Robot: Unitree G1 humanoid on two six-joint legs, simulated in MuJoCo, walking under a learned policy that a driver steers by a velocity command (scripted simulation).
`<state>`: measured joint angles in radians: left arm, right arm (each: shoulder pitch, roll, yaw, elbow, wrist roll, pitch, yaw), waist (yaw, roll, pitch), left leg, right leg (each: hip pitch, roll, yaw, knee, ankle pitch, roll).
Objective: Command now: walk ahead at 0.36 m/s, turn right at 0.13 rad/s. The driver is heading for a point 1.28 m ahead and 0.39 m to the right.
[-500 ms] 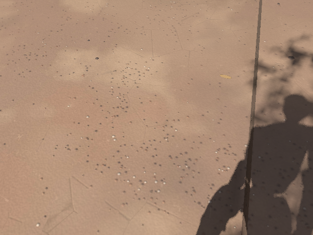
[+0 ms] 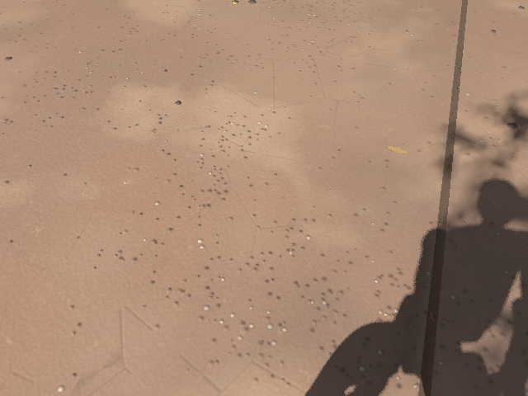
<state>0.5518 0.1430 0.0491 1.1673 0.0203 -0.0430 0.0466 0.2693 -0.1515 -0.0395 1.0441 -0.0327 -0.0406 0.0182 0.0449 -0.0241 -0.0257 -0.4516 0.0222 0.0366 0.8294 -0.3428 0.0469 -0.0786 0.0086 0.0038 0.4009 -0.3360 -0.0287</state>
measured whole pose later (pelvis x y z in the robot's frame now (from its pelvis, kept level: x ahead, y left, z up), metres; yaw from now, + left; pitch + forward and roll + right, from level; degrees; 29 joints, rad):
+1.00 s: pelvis +0.49 -0.04 +0.00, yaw -31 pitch +2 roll +0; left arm 0.45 0.23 0.08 0.93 0.00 -0.06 0.01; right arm 0.01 -0.21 -0.04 0.77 -0.03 -0.04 0.03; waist 0.10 0.04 0.04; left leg -0.66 0.08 -0.02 0.67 0.01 -0.03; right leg 0.00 0.13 0.14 0.28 -0.31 -0.11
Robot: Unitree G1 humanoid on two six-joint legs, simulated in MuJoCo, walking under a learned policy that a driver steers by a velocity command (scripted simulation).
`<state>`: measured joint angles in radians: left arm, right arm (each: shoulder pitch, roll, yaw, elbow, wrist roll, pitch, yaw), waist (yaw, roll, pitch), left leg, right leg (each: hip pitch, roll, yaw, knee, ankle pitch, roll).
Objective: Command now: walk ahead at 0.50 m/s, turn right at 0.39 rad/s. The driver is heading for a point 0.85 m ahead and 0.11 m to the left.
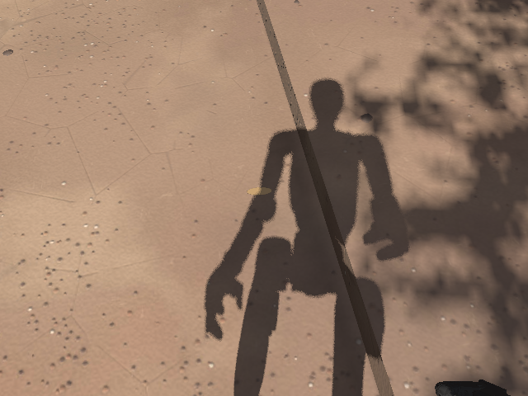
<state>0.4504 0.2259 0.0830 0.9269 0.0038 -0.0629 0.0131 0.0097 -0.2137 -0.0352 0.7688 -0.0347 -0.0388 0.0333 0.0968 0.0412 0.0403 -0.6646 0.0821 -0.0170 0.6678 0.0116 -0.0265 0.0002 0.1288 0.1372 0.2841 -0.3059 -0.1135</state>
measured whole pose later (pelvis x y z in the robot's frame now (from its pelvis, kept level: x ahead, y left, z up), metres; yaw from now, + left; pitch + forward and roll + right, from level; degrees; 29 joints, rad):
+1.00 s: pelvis +0.41 +0.02 +0.00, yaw -4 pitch -1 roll +0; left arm 0.34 0.13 0.01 1.00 0.02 -0.06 0.03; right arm 0.27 -0.18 -0.04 0.97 -0.02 0.04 -0.03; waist 0.00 0.05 0.03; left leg -0.30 0.04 0.01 0.66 -0.33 -0.01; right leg -0.22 0.04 -0.07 0.42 -0.19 -0.07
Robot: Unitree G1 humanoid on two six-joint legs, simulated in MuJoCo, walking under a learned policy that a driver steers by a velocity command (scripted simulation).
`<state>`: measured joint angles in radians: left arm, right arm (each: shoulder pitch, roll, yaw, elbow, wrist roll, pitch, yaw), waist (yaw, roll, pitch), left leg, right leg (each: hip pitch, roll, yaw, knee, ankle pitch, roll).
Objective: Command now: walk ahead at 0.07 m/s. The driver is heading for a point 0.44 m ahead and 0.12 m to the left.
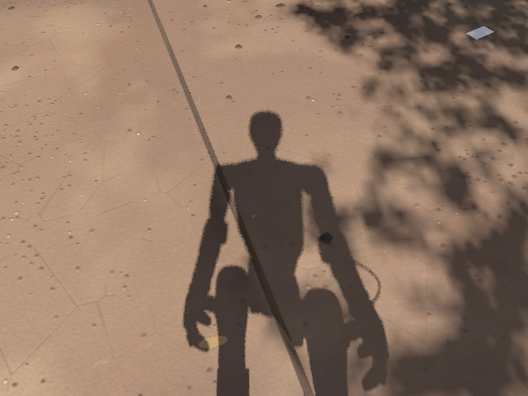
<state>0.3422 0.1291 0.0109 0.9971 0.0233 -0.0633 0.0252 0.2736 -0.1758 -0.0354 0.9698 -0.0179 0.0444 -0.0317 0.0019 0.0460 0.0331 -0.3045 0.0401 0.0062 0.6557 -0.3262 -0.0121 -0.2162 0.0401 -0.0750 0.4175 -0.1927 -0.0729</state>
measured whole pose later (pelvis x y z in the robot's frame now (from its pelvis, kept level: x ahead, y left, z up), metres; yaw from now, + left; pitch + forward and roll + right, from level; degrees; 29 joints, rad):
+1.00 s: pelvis +0.08 +0.03 +0.00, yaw +0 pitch +0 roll +1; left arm 0.50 0.11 0.05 1.12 0.02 -0.07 0.02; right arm 0.32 -0.17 -0.05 1.03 -0.04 -0.03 0.02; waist 0.02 0.03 0.01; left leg -0.40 0.01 0.05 0.98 -0.35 0.10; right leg -0.11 0.03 -0.09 0.39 -0.28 -0.07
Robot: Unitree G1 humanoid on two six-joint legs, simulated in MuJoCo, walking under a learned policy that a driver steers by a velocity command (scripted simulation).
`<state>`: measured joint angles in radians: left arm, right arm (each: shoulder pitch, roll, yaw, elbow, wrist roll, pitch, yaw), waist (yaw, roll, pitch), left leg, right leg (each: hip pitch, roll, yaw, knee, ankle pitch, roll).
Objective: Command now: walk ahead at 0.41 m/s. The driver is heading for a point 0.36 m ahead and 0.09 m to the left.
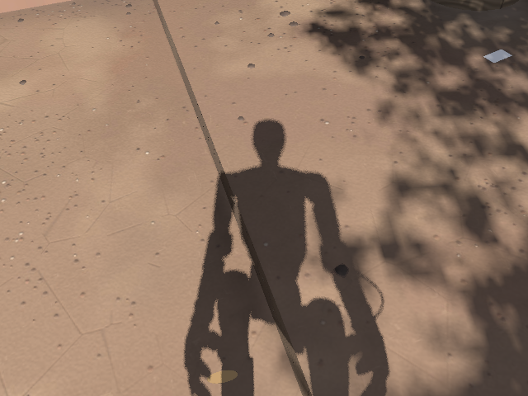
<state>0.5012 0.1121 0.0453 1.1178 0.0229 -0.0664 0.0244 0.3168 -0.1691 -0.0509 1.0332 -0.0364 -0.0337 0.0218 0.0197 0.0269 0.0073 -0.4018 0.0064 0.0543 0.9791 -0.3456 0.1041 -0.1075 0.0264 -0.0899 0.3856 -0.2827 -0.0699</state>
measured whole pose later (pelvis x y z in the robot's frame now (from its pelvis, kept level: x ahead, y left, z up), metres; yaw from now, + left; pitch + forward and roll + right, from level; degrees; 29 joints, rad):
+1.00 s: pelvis +0.32 +0.10 +0.00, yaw +0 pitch -2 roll +0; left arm 0.35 0.09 0.00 1.15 0.00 -0.02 0.05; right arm 0.38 -0.10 0.02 1.09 -0.02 -0.02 -0.02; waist -0.02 0.00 0.03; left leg -0.11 -0.10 0.15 0.32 -0.20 0.13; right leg -0.14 -0.01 -0.03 0.42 -0.25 0.00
